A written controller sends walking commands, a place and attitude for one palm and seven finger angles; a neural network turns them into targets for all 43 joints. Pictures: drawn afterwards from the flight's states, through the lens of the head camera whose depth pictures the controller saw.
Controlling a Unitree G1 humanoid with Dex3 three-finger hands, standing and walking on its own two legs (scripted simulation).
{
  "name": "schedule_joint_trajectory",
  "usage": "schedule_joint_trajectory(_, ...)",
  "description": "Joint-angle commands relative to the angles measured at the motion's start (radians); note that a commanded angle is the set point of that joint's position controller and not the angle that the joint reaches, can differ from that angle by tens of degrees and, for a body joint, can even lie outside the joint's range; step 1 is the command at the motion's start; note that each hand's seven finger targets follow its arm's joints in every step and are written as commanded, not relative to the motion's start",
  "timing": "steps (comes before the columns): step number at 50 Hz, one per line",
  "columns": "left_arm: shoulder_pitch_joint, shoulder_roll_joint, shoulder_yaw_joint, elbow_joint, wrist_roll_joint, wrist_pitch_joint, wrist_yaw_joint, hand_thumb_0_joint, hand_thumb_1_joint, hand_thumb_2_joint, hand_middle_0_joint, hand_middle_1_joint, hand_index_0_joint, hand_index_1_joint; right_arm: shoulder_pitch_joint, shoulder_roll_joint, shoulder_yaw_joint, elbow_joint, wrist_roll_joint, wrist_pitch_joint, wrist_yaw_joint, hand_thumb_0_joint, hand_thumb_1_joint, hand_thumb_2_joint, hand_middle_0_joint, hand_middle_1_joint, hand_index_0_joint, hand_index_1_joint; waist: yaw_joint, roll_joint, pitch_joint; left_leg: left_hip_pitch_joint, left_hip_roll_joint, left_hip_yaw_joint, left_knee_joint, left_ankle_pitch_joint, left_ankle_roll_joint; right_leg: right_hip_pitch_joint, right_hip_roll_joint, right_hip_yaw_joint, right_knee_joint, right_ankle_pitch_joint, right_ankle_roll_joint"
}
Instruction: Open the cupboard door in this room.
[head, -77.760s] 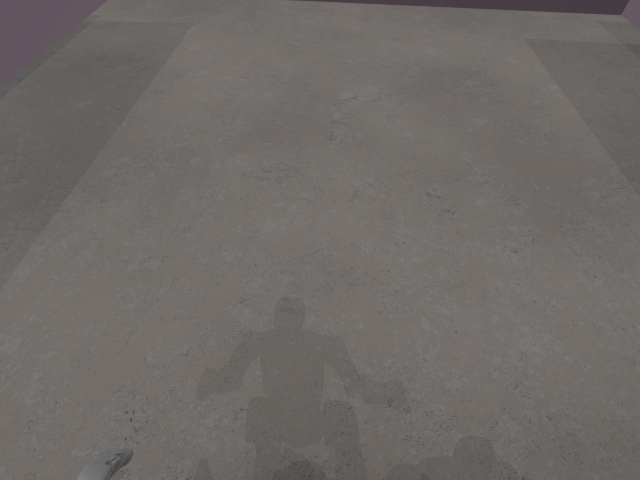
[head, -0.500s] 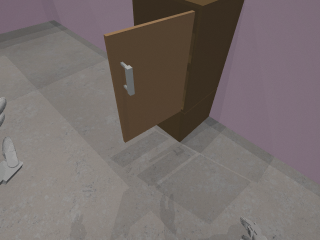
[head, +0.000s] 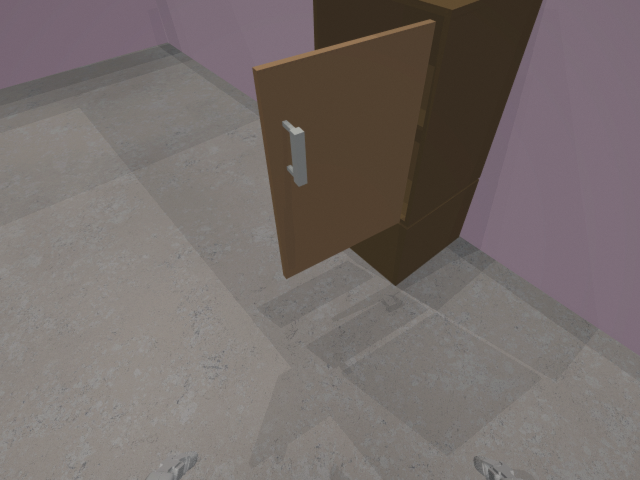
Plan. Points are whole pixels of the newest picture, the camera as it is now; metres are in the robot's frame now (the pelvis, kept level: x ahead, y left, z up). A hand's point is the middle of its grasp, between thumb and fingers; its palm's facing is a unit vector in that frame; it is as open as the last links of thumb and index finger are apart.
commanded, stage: let the arm hang, fingers relaxed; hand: left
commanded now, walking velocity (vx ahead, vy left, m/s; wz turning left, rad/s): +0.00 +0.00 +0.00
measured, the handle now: (293, 153) +0.71 +0.08 +0.02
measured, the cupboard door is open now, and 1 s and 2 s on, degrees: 83 83 83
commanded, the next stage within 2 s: look to check the result in 0.86 s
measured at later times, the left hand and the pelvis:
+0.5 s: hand out of the picture +0.00 +0.23 -0.14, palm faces +0.02 -0.95 -0.30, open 7.4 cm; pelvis +0.00 +0.01 +0.02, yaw +1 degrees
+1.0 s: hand out of the picture +0.11 +0.24 -0.13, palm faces -0.02 -0.94 -0.33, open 7.4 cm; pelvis +0.02 +0.00 +0.03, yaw +0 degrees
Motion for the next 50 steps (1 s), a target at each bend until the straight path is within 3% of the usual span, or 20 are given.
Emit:
schedule_joint_trajectory(1, -0.115, 0.222, 0.066, 0.010, -0.014, -0.059, 0.026, 0.000, 0.900, 0.900, -0.200, -0.300, -0.200, -0.300, 0.051, -0.073, -0.042, 0.021, 0.004, 0.015, -0.002, 0.000, -0.900, -0.900, 0.200, 0.300, 0.200, 0.300, -0.028, -0.033, 0.114, 0.152, 0.023, -0.024, 0.093, -0.023, 0.001, -0.276, -0.182, 0.291, -0.514, -0.307, -0.103)
schedule_joint_trajectory(2, -0.093, 0.214, 0.062, 0.061, -0.018, -0.064, 0.027, 0.000, 0.900, 0.900, -0.200, -0.300, -0.200, -0.300, 0.077, -0.062, -0.038, 0.043, 0.008, 0.011, -0.006, 0.000, -0.900, -0.900, 0.200, 0.300, 0.200, 0.300, -0.028, -0.063, 0.089, 0.175, 0.035, -0.031, 0.015, 0.029, 0.004, -0.222, -0.158, 0.238, -0.486, -0.210, -0.087)
schedule_joint_trajectory(3, -0.067, 0.166, 0.068, 0.102, -0.017, -0.074, 0.028, 0.000, 0.900, 0.900, -0.200, -0.300, -0.200, -0.300, 0.096, -0.051, -0.036, 0.066, 0.005, -0.001, -0.010, 0.000, -0.900, -0.900, 0.200, 0.300, 0.200, 0.300, -0.028, -0.014, 0.057, 0.205, 0.057, -0.055, -0.088, 0.086, 0.010, -0.174, -0.140, 0.202, -0.435, -0.115, -0.077)
schedule_joint_trajectory(5, -0.007, 0.122, 0.063, 0.162, -0.025, -0.079, 0.030, 0.000, 0.900, 0.900, -0.200, -0.300, -0.200, -0.300, 0.082, -0.070, -0.033, 0.089, -0.004, -0.021, -0.017, 0.000, -0.900, -0.900, 0.200, 0.300, 0.200, 0.300, 0.016, 0.166, -0.023, 0.162, 0.140, -0.167, -0.239, 0.157, 0.042, -0.014, -0.069, 0.122, -0.325, 0.031, -0.030)
schedule_joint_trajectory(6, 0.015, 0.120, 0.058, 0.197, -0.027, -0.076, 0.031, 0.000, 0.900, 0.900, -0.200, -0.300, -0.200, -0.300, 0.063, -0.082, -0.032, 0.103, -0.005, -0.022, -0.021, 0.000, -0.900, -0.900, 0.200, 0.300, 0.200, 0.300, 0.034, 0.187, -0.053, 0.098, 0.162, -0.192, -0.285, 0.070, 0.054, 0.080, -0.053, 0.092, -0.322, 0.025, -0.020)
schedule_joint_trajectory(7, 0.015, 0.130, 0.063, 0.228, -0.025, -0.073, 0.033, 0.000, 0.900, 0.900, -0.200, -0.300, -0.200, -0.300, 0.049, -0.083, -0.035, 0.116, -0.003, -0.023, -0.022, 0.000, -0.900, -0.900, 0.200, 0.300, 0.200, 0.300, 0.043, 0.207, -0.056, 0.060, 0.154, -0.198, -0.316, 0.022, 0.051, 0.134, -0.050, 0.081, -0.311, 0.033, -0.021)
schedule_joint_trajectory(9, 0.020, 0.147, 0.064, 0.284, -0.027, -0.074, 0.028, 0.000, 0.900, 0.900, -0.200, -0.300, -0.200, -0.300, 0.056, -0.089, -0.039, 0.143, 0.001, -0.026, -0.024, 0.000, -0.900, -0.900, 0.200, 0.300, 0.200, 0.300, 0.045, 0.150, -0.072, 0.064, 0.149, -0.191, -0.355, -0.050, 0.045, 0.167, -0.048, 0.069, -0.314, 0.043, -0.024)
schedule_joint_trajectory(12, 0.004, 0.171, 0.065, 0.338, -0.026, -0.083, 0.025, 0.000, 0.900, 0.900, -0.200, -0.300, -0.200, -0.300, 0.080, -0.110, -0.050, 0.179, 0.007, -0.030, -0.027, 0.000, -0.900, -0.900, 0.200, 0.300, 0.200, 0.300, 0.039, 0.049, -0.051, 0.100, 0.137, -0.166, -0.353, -0.022, 0.041, 0.148, -0.062, 0.079, -0.352, 0.047, -0.035)
schedule_joint_trajectory(17, -0.022, 0.196, 0.068, 0.398, -0.026, -0.089, 0.028, 0.000, 0.900, 0.900, -0.200, -0.300, -0.200, -0.300, 0.104, -0.128, -0.056, 0.237, 0.009, -0.031, -0.028, 0.000, -0.900, -0.900, 0.200, 0.300, 0.200, 0.300, 0.025, -0.018, -0.005, 0.148, 0.126, -0.141, -0.341, 0.011, 0.040, 0.084, -0.077, 0.095, -0.401, -0.015, -0.040)
schedule_joint_trajectory(25, -0.065, 0.229, 0.070, 0.434, -0.025, -0.092, 0.029, 0.000, 0.900, 0.900, -0.200, -0.300, -0.200, -0.300, 0.071, -0.151, -0.056, 0.276, 0.005, -0.033, -0.024, 0.000, -0.900, -0.900, 0.200, 0.300, 0.200, 0.300, 0.021, 0.002, 0.023, 0.164, 0.120, -0.125, -0.343, 0.032, 0.035, 0.064, -0.092, 0.119, -0.426, -0.043, -0.042)
schedule_joint_trajectory(28, -0.092, 0.248, 0.073, 0.436, -0.024, -0.098, 0.029, 0.000, 0.900, 0.900, -0.200, -0.300, -0.200, -0.300, 0.051, -0.170, -0.058, 0.275, 0.005, -0.038, -0.023, 0.000, -0.900, -0.900, 0.200, 0.300, 0.200, 0.300, 0.019, -0.012, 0.006, 0.181, 0.126, -0.123, -0.341, 0.082, 0.034, 0.085, -0.097, 0.119, -0.426, 0.004, -0.040)
schedule_joint_trajectory(31, -0.116, 0.260, 0.072, 0.435, -0.026, -0.100, 0.027, 0.000, 0.900, 0.900, -0.200, -0.300, -0.200, -0.300, 0.022, -0.187, -0.054, 0.278, 0.005, -0.042, -0.022, 0.000, -0.900, -0.900, 0.200, 0.300, 0.200, 0.300, 0.022, 0.024, 0.004, 0.184, 0.131, -0.131, -0.351, 0.116, 0.030, 0.106, -0.098, 0.120, -0.421, 0.048, -0.038)
schedule_joint_trajectory(38, -0.164, 0.290, 0.073, 0.429, -0.025, -0.105, 0.024, 0.000, 0.900, 0.900, -0.200, -0.300, -0.200, -0.300, -0.027, -0.222, -0.051, 0.274, 0.004, -0.048, -0.018, 0.000, -0.900, -0.900, 0.200, 0.300, 0.200, 0.300, 0.024, 0.031, -0.019, 0.208, 0.138, -0.130, -0.361, 0.179, 0.026, 0.146, -0.106, 0.117, -0.428, 0.120, -0.032)
schedule_joint_trajectory(42, -0.183, 0.304, 0.073, 0.424, -0.025, -0.110, 0.024, 0.000, 0.900, 0.900, -0.200, -0.300, -0.200, -0.300, -0.045, -0.244, -0.052, 0.269, 0.007, -0.050, -0.017, 0.000, -0.900, -0.900, 0.200, 0.300, 0.200, 0.300, 0.023, 0.004, -0.048, 0.234, 0.142, -0.128, -0.359, 0.222, 0.024, 0.170, -0.108, 0.115, -0.432, 0.169, -0.028)
schedule_joint_trajectory(50, -0.208, 0.324, 0.069, 0.424, -0.028, -0.112, 0.024, 0.000, 0.900, 0.900, -0.200, -0.300, -0.200, -0.300, -0.068, -0.267, -0.048, 0.271, 0.007, -0.050, -0.017, 0.000, -0.900, -0.900, 0.200, 0.300, 0.200, 0.300, 0.020, 0.012, -0.078, 0.267, 0.149, -0.124, -0.363, 0.282, 0.019, 0.208, -0.115, 0.110, -0.431, 0.257, -0.023)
